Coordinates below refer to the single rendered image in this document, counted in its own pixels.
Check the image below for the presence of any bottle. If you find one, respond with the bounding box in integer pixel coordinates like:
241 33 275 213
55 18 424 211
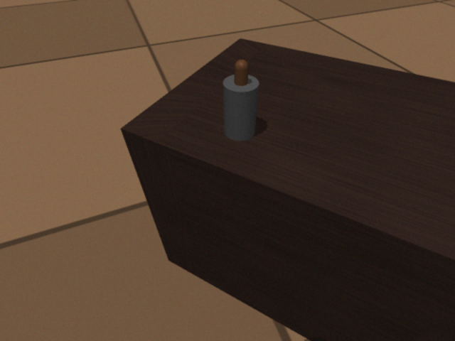
223 60 259 141

